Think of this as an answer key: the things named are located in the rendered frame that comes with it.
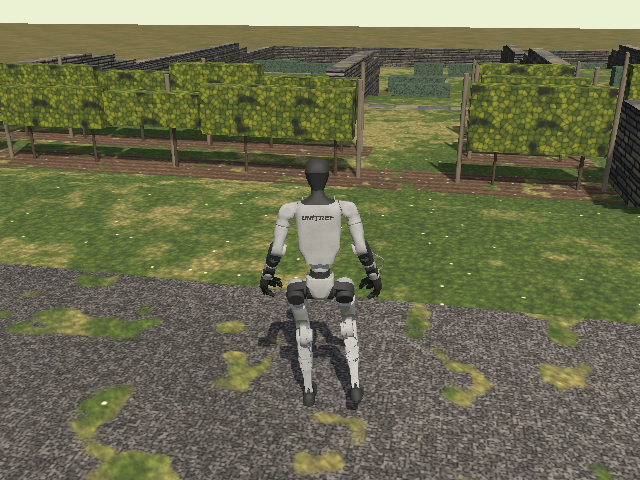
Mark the robot left upper arm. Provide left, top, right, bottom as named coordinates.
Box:
left=270, top=202, right=297, bottom=257

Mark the robot left forearm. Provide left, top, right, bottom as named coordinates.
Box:
left=262, top=242, right=281, bottom=280

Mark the left robot shin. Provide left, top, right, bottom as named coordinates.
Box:
left=296, top=329, right=313, bottom=393

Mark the robot right hand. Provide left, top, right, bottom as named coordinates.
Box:
left=359, top=276, right=382, bottom=299

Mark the humanoid robot torso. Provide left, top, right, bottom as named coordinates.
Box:
left=295, top=196, right=342, bottom=300

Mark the robot right forearm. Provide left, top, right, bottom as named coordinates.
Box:
left=358, top=240, right=380, bottom=280

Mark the robot left hand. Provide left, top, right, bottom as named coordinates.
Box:
left=259, top=276, right=283, bottom=297

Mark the robot right upper arm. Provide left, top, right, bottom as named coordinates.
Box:
left=339, top=200, right=368, bottom=256

